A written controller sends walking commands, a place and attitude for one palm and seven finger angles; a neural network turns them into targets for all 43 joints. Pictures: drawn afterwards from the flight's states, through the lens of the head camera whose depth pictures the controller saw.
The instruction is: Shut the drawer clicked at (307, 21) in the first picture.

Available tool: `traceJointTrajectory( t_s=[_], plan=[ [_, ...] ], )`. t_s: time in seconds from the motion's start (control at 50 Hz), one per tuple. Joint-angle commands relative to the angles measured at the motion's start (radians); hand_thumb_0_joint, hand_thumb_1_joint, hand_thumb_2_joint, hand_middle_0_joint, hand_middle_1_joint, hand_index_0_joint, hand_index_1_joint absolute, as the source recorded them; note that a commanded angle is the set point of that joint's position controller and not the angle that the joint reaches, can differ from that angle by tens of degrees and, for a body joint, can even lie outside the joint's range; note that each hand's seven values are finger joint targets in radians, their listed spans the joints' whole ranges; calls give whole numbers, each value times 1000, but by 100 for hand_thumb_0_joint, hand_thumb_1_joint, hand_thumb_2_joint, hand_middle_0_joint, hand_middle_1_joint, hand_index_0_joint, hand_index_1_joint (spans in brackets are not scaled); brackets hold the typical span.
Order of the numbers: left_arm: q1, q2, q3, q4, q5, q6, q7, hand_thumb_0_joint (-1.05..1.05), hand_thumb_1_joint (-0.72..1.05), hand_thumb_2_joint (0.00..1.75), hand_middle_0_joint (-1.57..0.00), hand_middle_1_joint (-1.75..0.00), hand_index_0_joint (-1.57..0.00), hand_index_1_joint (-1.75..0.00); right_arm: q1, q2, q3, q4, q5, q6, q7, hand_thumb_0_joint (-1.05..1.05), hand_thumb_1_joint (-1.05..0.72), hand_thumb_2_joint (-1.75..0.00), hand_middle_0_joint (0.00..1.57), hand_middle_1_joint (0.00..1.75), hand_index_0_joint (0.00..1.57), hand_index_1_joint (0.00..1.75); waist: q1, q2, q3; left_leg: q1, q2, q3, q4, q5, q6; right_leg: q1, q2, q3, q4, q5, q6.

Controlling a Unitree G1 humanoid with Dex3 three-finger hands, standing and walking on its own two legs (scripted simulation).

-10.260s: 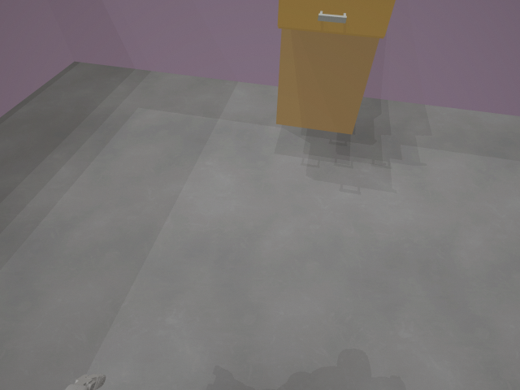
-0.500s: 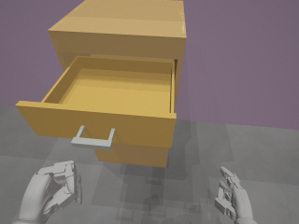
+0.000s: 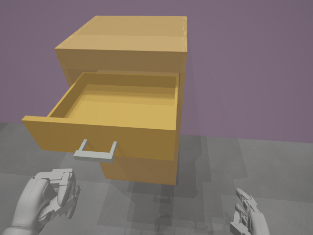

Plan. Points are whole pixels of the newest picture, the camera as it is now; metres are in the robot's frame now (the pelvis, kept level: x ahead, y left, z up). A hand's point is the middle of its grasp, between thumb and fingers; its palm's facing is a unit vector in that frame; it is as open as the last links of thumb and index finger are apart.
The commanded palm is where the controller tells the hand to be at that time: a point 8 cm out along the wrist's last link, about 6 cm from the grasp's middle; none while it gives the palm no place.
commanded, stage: raise the hand and make a fist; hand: left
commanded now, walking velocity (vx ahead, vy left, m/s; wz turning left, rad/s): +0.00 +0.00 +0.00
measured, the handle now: (97, 150) +0.33 +0.21 +0.04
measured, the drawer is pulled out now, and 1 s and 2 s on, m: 0.30 0.30 0.30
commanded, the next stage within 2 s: bring the fist close to the handle in 0.18 s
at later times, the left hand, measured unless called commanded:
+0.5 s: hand (75, 195) +0.17 +0.19 +0.11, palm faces +0.03 -1.00 -0.08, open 3.3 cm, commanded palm +0.14 +0.23 +0.12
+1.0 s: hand (90, 191) +0.20 +0.18 +0.07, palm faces -0.01 -1.00 -0.06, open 3.3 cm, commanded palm +0.18 +0.23 +0.07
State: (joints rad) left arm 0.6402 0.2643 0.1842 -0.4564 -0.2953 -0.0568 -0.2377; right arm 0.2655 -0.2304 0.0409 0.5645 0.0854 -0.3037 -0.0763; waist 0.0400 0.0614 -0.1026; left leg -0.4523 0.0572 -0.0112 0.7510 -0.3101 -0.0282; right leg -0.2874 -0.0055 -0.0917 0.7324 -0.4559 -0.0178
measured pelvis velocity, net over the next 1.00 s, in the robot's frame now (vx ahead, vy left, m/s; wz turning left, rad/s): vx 0.00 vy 0.01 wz -0.01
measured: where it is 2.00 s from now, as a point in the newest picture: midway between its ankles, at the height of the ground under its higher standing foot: outside the picture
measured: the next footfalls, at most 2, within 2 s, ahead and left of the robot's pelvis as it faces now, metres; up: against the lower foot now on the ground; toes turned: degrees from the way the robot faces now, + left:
none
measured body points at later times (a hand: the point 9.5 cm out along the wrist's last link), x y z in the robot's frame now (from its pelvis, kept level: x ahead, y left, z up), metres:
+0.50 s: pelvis +0.01 -0.01 +0.00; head -0.01 -0.03 +0.45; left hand +0.16 +0.24 +0.12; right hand +0.22 -0.23 -0.04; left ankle +0.05 +0.14 -0.71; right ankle -0.04 -0.10 -0.71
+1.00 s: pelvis +0.00 +0.01 -0.01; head +0.02 +0.00 +0.44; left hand +0.20 +0.23 +0.07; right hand +0.17 -0.23 -0.09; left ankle +0.05 +0.14 -0.71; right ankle -0.04 -0.10 -0.71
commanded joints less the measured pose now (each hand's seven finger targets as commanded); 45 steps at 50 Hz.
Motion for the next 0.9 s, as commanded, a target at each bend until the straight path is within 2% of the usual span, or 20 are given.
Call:
traceJointTrajectory(
  t_s=[0.0,0.06,0.1,0.14,0.18,0.22,0.28,0.32,0.34,0.38,0.42,0.48,0.52,0.56,0.62,0.64,0.72,0.82,0.86,0.88],
  plan=[
    [-73,139,130,-191,-38,-94,-16,0,90,90,-140,-160,-140,-160,-169,-95,-45,-172,0,-106,-15,0,-90,-90,20,30,20,30,6,-38,7,137,-52,8,-94,52,56,-149,10,61,-209,140,24],
    [-89,125,115,-174,-39,-107,-29,0,90,90,-140,-160,-140,-160,-169,-98,-44,-160,0,-130,-13,0,-90,-90,20,30,20,30,3,-11,13,149,-54,10,-94,71,55,-140,5,64,-208,177,24],
    [-85,120,112,-161,-47,-107,-39,0,90,90,-140,-160,-140,-160,-167,-99,-47,-160,1,-139,-12,0,-90,-90,20,30,20,30,4,-54,8,150,-55,8,-93,79,58,-139,4,67,-209,207,31],
    [-60,138,146,-135,-49,-100,-45,0,90,90,-140,-160,-140,-160,-174,-97,-49,-154,3,-145,-13,0,-90,-90,20,30,20,30,14,-41,7,149,-56,11,-95,98,55,-118,-1,75,-210,245,32],
    [-54,138,156,-120,-53,-98,-54,0,90,90,-140,-160,-140,-160,-172,-97,-51,-151,2,-142,-15,0,-90,-90,20,30,20,30,15,-76,9,152,-56,11,-95,118,56,-112,-3,78,-209,297,39],
    [-53,141,158,-143,-50,-101,-60,0,90,90,-140,-160,-140,-160,-174,-97,-51,-150,3,-147,-10,0,-90,-90,20,30,20,30,19,-23,-16,172,-59,16,-92,147,57,-91,-1,72,-198,357,37],
    [-45,127,156,-110,-60,-102,-70,0,90,90,-140,-160,-140,-160,-166,-98,-52,-146,1,-143,-13,0,-90,-90,20,30,20,30,10,-99,-5,167,-59,14,-92,160,57,-98,0,69,-192,413,50],
    [-93,132,156,-89,-59,-111,-76,0,90,90,-140,-160,-140,-160,-164,-104,-53,-134,-1,-140,-15,0,-90,-90,20,30,20,30,3,-63,18,159,-61,15,-83,152,55,-105,-2,83,-200,405,49],
    [-87,126,157,-55,-59,-115,-79,0,90,90,-140,-160,-140,-160,-161,-102,-54,-133,-4,-137,-16,0,-90,-90,20,30,20,30,1,-86,28,154,-60,14,-87,146,54,-115,-3,81,-199,393,50],
    [-110,104,126,-46,-56,-130,-90,0,90,90,-140,-160,-140,-160,-158,-109,-54,-135,-6,-131,-17,0,-90,-90,20,30,20,30,-7,-84,19,159,-61,15,-85,147,57,-125,-2,78,-193,383,51],
    [-159,133,137,-48,-46,-144,-91,0,90,90,-140,-160,-140,-160,-157,-114,-56,-126,-8,-130,-17,0,-90,-90,20,30,20,30,-12,-58,13,158,-62,15,-76,143,58,-124,0,83,-196,364,45],
    [-151,92,90,-50,-35,-167,-91,0,90,90,-140,-160,-140,-160,-150,-113,-58,-130,-18,-127,-9,0,-90,-90,20,30,20,30,-17,-41,-26,175,-63,15,-75,169,62,-129,0,61,-167,381,39],
    [-171,134,133,-20,-26,-174,-78,0,90,90,-140,-160,-140,-160,-152,-115,-64,-118,-20,-117,-8,0,-90,-90,20,30,20,30,-14,-66,-34,160,-61,13,-68,172,61,-121,3,60,-163,379,36],
    [-165,86,88,-9,-20,-182,-75,0,90,90,-140,-160,-140,-160,-149,-111,-63,-125,-22,-106,-2,0,-90,-90,20,30,20,30,-18,-32,-33,162,-62,17,-73,170,60,-136,4,45,-147,355,31],
    [-171,85,80,12,-7,-186,-53,0,90,90,-140,-160,-140,-160,-152,-113,-67,-125,-26,-89,4,0,-90,-90,20,30,20,30,-20,-45,-32,144,-59,13,-69,162,59,-143,7,35,-135,330,28],
    [-158,54,48,-1,-3,-190,-49,0,90,90,-140,-160,-140,-160,-146,-110,-67,-134,-29,-83,8,0,-90,-90,20,30,20,30,-22,-33,-47,152,-60,16,-69,173,60,-148,6,29,-123,339,27],
    [-127,68,60,28,14,-203,-15,0,90,90,-140,-160,-140,-160,-153,-110,-75,-134,-35,-52,17,0,-90,-90,20,30,20,30,-20,-57,-46,116,-56,13,-60,160,59,-163,10,20,-103,315,25],
    [-155,69,55,34,24,-251,15,0,90,90,-140,-160,-140,-160,-142,-112,-79,-139,-41,-16,20,0,-90,-90,20,30,20,30,-33,-53,-53,82,-51,10,-38,131,56,-203,14,18,-73,264,22],
    [-172,40,16,17,22,-275,14,0,90,90,-140,-160,-140,-160,-133,-110,-79,-149,-40,-12,24,0,-90,-90,20,30,20,30,-43,-20,-77,87,-51,10,-27,129,54,-225,12,17,-54,253,20],
    [-175,46,22,34,21,-281,15,0,90,90,-140,-160,-140,-160,-128,-113,-80,-147,-41,-9,23,0,-90,-90,20,30,20,30,-47,-42,-87,79,-50,7,-21,122,54,-233,13,15,-48,245,21]
  ],
)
